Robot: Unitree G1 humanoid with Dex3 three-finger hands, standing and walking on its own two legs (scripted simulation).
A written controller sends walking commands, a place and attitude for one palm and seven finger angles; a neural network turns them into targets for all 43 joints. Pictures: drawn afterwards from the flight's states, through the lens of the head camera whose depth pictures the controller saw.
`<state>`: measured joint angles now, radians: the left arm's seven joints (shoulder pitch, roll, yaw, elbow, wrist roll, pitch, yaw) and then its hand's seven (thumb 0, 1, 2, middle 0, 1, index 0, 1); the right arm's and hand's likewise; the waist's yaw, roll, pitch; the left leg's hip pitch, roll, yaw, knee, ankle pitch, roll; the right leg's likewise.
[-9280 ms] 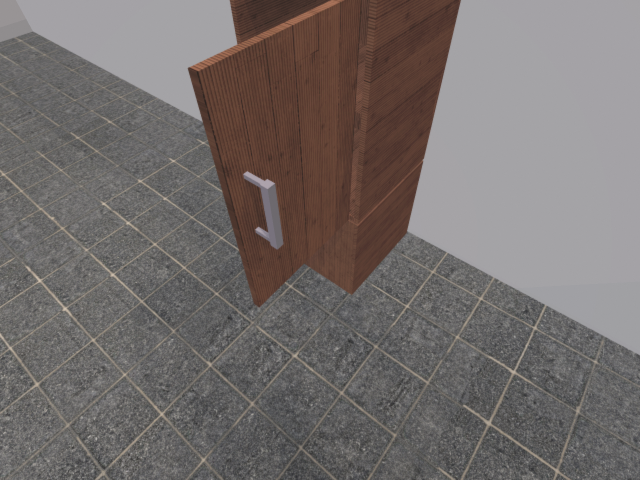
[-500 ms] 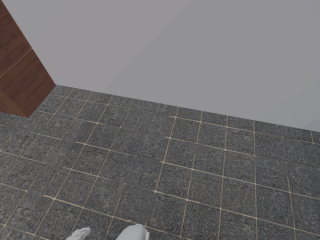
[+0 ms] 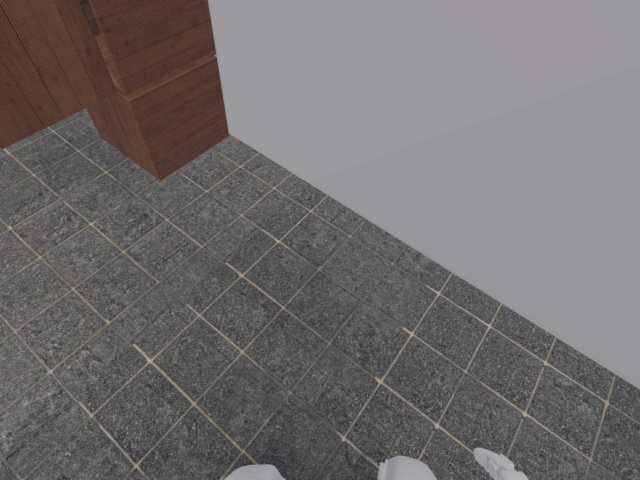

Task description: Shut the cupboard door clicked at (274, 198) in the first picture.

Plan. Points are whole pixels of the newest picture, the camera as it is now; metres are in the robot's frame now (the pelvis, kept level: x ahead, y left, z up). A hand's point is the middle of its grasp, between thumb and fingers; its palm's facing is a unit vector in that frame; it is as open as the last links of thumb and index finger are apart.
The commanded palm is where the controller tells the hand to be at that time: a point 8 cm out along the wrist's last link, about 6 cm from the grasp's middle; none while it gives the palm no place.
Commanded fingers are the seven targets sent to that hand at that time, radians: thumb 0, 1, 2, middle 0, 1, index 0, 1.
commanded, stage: walk to a spot facing it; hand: left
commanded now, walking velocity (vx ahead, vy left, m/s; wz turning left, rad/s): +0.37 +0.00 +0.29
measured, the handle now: out of the picture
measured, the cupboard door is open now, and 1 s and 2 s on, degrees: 91 91 91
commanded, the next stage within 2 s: turn to face it in 1.30 s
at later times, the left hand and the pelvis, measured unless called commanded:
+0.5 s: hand (260, 328) +0.34 +0.13 -0.14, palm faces +0.08 -0.98 -0.18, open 7.4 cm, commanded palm none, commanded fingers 0.00 0.90 0.90 -0.20 -0.30 -0.20 -0.30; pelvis +0.22 -0.05 +0.01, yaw +9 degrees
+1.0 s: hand (225, 355) +0.30 +0.18 -0.18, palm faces +0.41 -0.90 -0.13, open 7.4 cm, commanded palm none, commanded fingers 0.00 0.90 0.90 -0.20 -0.30 -0.20 -0.30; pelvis +0.42 +0.04 +0.00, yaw +20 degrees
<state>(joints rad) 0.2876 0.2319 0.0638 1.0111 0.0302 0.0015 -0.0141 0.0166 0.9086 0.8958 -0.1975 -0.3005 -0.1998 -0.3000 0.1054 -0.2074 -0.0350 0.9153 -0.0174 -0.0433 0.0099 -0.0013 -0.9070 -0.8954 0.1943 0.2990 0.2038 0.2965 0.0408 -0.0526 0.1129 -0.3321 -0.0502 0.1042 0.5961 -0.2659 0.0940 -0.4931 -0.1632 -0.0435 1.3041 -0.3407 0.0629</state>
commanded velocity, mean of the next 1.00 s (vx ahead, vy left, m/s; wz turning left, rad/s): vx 0.37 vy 0.00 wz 0.27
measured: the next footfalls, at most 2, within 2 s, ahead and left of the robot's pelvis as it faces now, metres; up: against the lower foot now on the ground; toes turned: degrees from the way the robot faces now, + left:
right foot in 0.40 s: +0.30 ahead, -0.15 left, +0.00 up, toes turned +0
left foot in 0.88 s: +0.48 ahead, +0.14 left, +0.00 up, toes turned +25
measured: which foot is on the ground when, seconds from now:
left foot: down 0.00-0.40, up 0.42-0.86, down 0.88-1.00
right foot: up 0.00-0.38, down 0.40-0.88, up 0.90-1.00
